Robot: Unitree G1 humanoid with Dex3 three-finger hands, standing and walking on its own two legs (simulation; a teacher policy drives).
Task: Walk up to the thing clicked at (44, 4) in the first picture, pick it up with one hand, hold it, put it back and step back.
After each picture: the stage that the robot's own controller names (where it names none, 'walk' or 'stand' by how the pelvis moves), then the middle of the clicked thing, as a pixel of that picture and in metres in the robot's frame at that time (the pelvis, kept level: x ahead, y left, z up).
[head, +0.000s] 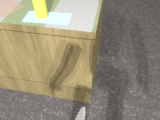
stand; out of the picture +0.85 +0.24 +0.12
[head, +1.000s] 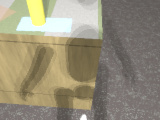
walk; out of the picture +0.74 +0.22 +0.14
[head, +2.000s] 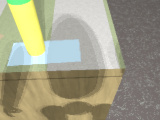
stand; (27, 23) +0.49 +0.20 +0.16
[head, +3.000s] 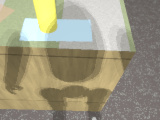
walk; out of the picture +0.56 +0.13 +0.16
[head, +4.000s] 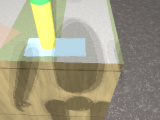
stand; (44, 21) +0.58 +0.17 +0.13
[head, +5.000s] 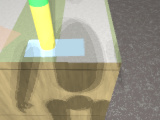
stand; (43, 22) +0.59 +0.17 +0.12
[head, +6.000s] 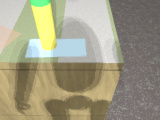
stand; (44, 22) +0.58 +0.17 +0.12
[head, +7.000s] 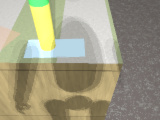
stand; (43, 22) +0.58 +0.17 +0.12
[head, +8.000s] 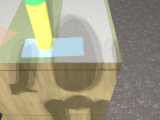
rise first; (40, 21) +0.57 +0.19 +0.12
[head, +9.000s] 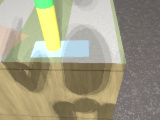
go down; (48, 24) +0.59 +0.19 +0.13
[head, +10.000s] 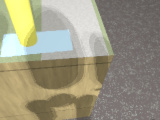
go down; (21, 13) +0.56 +0.18 +0.14
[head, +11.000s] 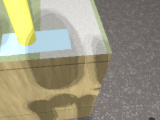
approach; (19, 12) +0.56 +0.19 +0.14
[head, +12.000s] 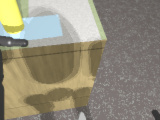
close; out of the picture +0.58 +0.20 +0.17
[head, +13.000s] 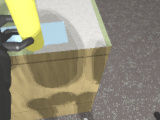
close; (25, 16) +0.49 +0.14 +0.17
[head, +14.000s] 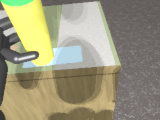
lift; (31, 26) +0.33 +0.12 +0.31
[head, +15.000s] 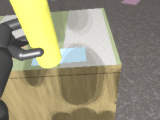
lift; (37, 22) +0.32 +0.11 +0.33
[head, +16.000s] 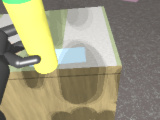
hold; (34, 30) +0.31 +0.12 +0.31
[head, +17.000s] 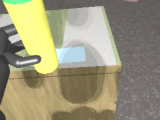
hold; (34, 30) +0.31 +0.12 +0.31
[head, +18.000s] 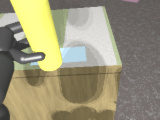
crouch; (39, 27) +0.32 +0.11 +0.31
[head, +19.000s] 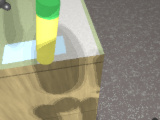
crouch; (46, 34) +0.50 +0.09 +0.14
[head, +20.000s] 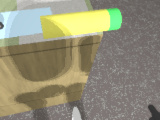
lower; (81, 23) +0.51 -0.05 +0.09
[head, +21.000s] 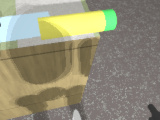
lower; (77, 24) +0.52 -0.04 +0.09
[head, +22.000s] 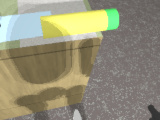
lower; (79, 23) +0.52 -0.04 +0.09
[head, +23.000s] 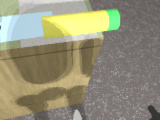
lower; (80, 23) +0.52 -0.04 +0.09
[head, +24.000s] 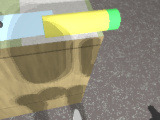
loosen; (81, 22) +0.52 -0.05 +0.09
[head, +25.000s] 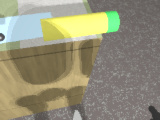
withdraw; (80, 25) +0.51 -0.04 +0.09
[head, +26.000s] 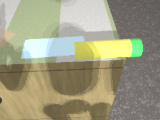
sink last; (106, 49) +0.49 -0.06 +0.06
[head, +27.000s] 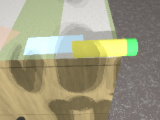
stand; (103, 48) +0.51 -0.04 +0.05
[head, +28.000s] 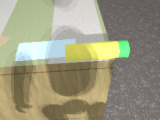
stand; (96, 51) +0.50 -0.05 +0.05
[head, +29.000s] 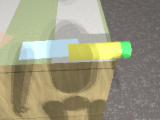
stand; (98, 50) +0.51 -0.05 +0.03
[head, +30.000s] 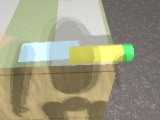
stand; (100, 53) +0.49 -0.06 +0.03
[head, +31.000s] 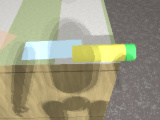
stand; (102, 53) +0.50 -0.07 +0.03
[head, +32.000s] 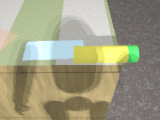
stand; (104, 54) +0.48 -0.07 +0.03
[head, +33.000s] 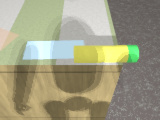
walk; (104, 54) +0.49 -0.07 +0.03
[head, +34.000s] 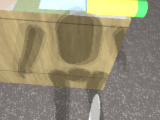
walk; (115, 7) +0.68 -0.13 +0.05
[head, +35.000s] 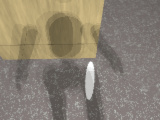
walk; out of the picture +1.03 -0.02 +0.05
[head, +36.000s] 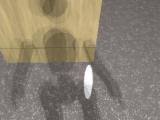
stand; out of the picture +1.15 -0.06 +0.04
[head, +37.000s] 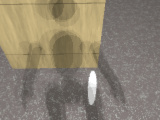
stand; out of the picture +1.13 -0.08 +0.03
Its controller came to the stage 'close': yes
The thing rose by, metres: 0.21
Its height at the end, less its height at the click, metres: -0.09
